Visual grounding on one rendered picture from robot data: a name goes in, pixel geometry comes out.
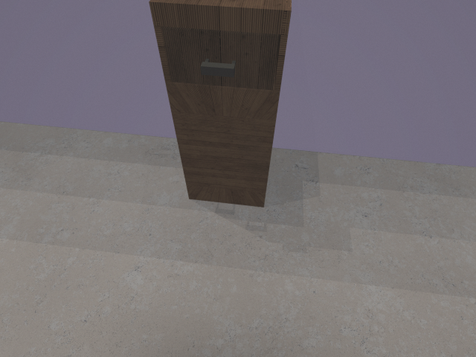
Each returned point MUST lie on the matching handle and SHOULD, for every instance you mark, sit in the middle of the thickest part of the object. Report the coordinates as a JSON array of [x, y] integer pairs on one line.
[[218, 69]]

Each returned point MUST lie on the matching cabinet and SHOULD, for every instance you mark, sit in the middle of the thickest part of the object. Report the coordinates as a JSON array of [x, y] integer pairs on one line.
[[225, 134]]

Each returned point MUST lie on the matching drawer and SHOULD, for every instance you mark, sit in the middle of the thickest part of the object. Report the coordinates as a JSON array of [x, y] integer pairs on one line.
[[255, 55]]

